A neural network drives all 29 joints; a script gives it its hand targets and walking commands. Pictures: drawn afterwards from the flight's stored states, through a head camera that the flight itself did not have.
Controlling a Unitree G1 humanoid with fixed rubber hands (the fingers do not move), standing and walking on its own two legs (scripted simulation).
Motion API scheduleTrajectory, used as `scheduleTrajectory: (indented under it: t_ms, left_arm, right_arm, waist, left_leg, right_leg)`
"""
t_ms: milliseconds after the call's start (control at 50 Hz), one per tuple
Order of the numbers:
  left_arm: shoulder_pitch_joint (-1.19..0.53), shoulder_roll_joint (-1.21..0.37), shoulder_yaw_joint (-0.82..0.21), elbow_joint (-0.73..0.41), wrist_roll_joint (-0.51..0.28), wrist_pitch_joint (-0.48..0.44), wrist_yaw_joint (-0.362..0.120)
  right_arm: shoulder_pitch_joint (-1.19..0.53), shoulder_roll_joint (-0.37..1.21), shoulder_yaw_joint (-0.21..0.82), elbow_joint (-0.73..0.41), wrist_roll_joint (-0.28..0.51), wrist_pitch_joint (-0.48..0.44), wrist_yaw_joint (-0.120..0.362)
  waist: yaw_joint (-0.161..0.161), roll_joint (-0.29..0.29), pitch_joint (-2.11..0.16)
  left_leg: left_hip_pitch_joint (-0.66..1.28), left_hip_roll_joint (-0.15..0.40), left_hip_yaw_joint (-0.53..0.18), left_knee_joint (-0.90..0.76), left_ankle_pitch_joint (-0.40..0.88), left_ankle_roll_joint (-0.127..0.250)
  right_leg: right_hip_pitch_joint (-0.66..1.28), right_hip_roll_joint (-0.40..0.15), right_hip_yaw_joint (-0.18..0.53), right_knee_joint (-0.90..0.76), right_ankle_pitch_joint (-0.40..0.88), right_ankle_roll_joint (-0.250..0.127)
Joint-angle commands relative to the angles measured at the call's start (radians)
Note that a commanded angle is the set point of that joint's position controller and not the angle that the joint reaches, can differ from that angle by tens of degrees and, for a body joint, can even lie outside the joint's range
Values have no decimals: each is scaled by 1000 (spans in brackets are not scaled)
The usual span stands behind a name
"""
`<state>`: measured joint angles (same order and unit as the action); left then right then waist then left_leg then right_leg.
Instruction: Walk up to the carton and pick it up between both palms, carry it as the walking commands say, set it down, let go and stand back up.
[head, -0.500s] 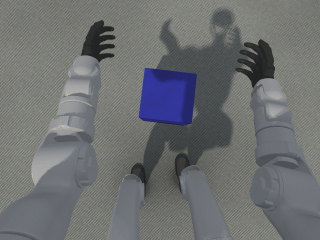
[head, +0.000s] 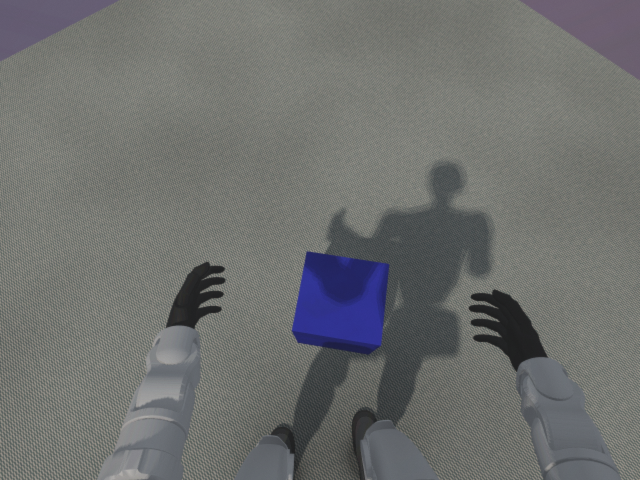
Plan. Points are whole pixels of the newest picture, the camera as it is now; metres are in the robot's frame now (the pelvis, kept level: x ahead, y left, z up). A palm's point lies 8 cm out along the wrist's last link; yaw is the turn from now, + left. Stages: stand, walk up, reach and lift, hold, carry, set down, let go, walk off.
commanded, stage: let go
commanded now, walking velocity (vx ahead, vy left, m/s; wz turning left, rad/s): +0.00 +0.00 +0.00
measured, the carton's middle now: (339, 306) +0.43 -0.05 -0.62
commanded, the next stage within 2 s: stand in 0.80 s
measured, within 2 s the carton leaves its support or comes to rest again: neither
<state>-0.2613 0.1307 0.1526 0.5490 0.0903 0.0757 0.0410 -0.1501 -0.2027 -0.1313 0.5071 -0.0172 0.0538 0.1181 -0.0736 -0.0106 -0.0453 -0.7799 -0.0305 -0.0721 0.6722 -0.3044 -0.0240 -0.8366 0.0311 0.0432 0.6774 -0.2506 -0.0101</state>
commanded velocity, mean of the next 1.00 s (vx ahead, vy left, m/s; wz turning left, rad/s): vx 0.00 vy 0.00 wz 0.00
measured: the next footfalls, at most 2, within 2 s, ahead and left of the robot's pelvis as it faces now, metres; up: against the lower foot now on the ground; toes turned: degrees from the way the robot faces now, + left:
none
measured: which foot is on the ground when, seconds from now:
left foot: down 0.00-1.00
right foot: down 0.00-1.00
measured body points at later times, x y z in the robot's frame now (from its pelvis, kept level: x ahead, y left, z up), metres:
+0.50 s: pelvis +0.03 +0.03 +0.03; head +0.05 +0.03 +0.48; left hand +0.21 +0.26 -0.04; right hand +0.20 -0.21 -0.05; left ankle -0.01 +0.13 -0.71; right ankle +0.02 -0.11 -0.71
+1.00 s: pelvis +0.05 +0.01 +0.02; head +0.05 +0.00 +0.47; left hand +0.16 +0.27 -0.08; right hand +0.16 -0.27 -0.07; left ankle -0.01 +0.14 -0.71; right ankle +0.02 -0.11 -0.71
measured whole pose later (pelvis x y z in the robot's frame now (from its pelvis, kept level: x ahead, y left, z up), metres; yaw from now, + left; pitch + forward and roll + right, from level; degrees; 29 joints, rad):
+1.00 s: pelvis +0.05 +0.01 +0.02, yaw -4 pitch +3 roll -1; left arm 0.34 0.26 0.05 0.70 0.03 -0.05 -0.01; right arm 0.28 -0.29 -0.04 0.60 -0.04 -0.03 -0.03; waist 0.00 0.05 -0.06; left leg -0.21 0.03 0.01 0.55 -0.39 -0.01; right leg -0.28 0.07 0.09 0.54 -0.30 -0.01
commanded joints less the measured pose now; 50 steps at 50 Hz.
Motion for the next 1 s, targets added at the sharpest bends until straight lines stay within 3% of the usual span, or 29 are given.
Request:
scheduleTrajectory:
  t_ms: [0, 160, 280, 500, 780, 800, 820, 840, 920, 980]
  left_arm:
    - [72, 82, 0, -80, -12, -44, -15]
    - [305, 119, -43, -145, -53, -88, -56]
    - [413, 143, -70, -175, -70, -65, -76]
    - [452, 161, -93, -215, -94, 11, -100]
    - [464, 184, -91, -178, -101, 5, -79]
    - [587, 246, -71, -5, -38, -46, -41]
    - [578, 297, -60, 2, -41, -72, -24]
    - [553, 280, -65, 9, -43, -95, -23]
    - [529, 222, -81, 58, -58, -158, -48]
    - [562, 230, -83, 97, -64, -163, -46]
  right_arm:
    - [96, -85, 11, -116, 11, -41, -19]
    - [311, -87, 51, -182, 26, -65, -52]
    - [366, -101, 66, -159, 31, -41, -49]
    - [343, -119, 55, -161, 6, 52, -45]
    - [315, -100, 67, -209, 0, 162, -93]
    - [354, -192, 52, -72, -35, 35, -123]
    - [411, -178, 53, -67, -49, -20, -141]
    - [406, -180, 58, -44, -51, -55, -147]
    - [385, -177, 66, -2, -29, -117, -151]
    - [415, -183, 71, 33, -22, -126, -153]
  waist:
    - [12, -27, -422]
    - [34, -2, -258]
    - [62, 57, -71]
    - [67, 34, 83]
    - [81, 33, 65]
    - [85, 155, 94]
    - [55, 112, 144]
    - [63, 92, 154]
    - [58, -16, -16]
    - [49, -21, -67]
  left_leg:
    - [171, -34, 59, -117, 145, 5]
    - [439, -14, 58, -229, 282, 10]
    - [574, 2, 49, -303, 308, -2]
    - [615, 17, 39, -332, 257, -2]
    - [639, 9, 58, -277, 287, 3]
    - [611, 95, 70, -266, -173, -12]
    - [569, 117, -1, -297, -279, -2]
    - [534, 137, -28, -303, -308, 10]
    - [601, 141, -17, -219, -93, 18]
    - [615, 133, 8, -171, 34, 3]
  right_leg:
    - [586, -15, 4, -66, 420, 46]
    - [727, -1, -22, -187, 452, 50]
    - [740, 19, -30, -260, 308, 40]
    - [786, 37, -43, -272, 178, 26]
    - [761, 40, -40, -243, 185, 33]
    - [525, -83, 66, -294, -21, 70]
    - [477, -72, 82, -305, -134, 66]
    - [441, -64, 82, -296, -140, 63]
    - [484, -67, 130, -247, 89, 28]
    - [512, -70, 154, -192, 277, 5]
